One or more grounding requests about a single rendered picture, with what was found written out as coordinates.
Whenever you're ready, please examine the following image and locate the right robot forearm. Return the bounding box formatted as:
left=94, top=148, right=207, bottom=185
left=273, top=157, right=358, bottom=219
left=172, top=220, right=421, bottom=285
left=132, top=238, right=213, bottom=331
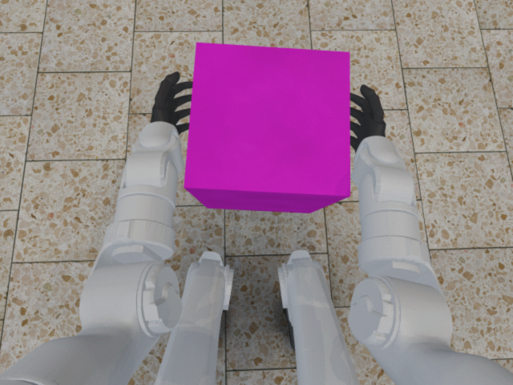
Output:
left=351, top=136, right=453, bottom=336

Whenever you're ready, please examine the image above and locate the robot left upper arm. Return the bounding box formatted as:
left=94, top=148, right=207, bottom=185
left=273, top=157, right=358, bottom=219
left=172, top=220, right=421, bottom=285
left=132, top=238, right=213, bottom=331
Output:
left=0, top=261, right=183, bottom=385

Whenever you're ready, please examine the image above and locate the left robot shin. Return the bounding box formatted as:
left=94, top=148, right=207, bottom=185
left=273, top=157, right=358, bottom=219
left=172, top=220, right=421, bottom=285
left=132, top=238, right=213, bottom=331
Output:
left=184, top=251, right=224, bottom=286

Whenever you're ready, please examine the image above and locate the robot right thigh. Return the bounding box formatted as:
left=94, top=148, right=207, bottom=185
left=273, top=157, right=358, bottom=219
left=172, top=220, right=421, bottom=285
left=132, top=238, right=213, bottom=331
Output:
left=277, top=257, right=360, bottom=385

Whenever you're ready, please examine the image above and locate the robot left hand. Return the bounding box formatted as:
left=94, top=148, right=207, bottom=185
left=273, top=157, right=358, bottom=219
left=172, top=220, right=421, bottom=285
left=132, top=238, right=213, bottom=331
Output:
left=151, top=71, right=193, bottom=135

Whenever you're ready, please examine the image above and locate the robot right upper arm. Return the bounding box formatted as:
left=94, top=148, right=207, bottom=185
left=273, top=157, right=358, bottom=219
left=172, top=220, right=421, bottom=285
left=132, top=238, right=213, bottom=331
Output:
left=348, top=274, right=513, bottom=385

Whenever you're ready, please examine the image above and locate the robot right hand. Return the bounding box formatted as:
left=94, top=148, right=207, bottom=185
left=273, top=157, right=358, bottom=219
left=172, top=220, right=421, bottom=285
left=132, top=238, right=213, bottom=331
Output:
left=350, top=84, right=386, bottom=154

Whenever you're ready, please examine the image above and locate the carton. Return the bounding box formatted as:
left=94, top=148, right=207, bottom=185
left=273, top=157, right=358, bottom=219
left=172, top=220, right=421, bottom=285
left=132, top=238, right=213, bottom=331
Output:
left=184, top=43, right=350, bottom=213

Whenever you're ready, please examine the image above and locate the left robot forearm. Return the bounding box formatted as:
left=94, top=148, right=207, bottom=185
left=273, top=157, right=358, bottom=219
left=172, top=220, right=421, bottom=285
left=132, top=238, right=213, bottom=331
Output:
left=79, top=121, right=184, bottom=324

